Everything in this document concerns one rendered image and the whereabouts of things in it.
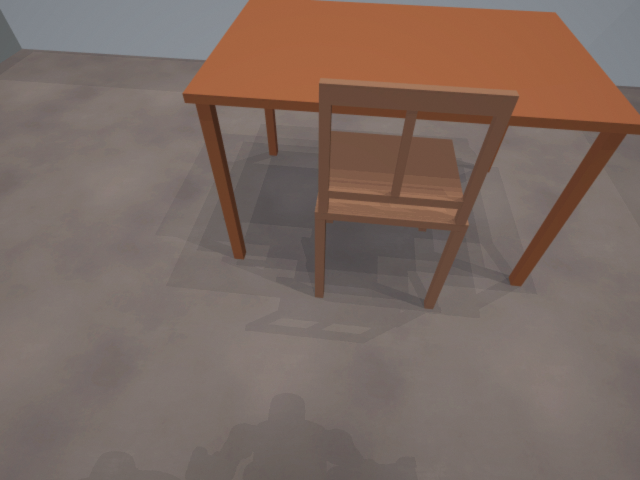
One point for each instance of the table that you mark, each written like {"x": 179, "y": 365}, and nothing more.
{"x": 275, "y": 52}

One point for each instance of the chair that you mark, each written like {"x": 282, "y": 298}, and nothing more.
{"x": 402, "y": 180}

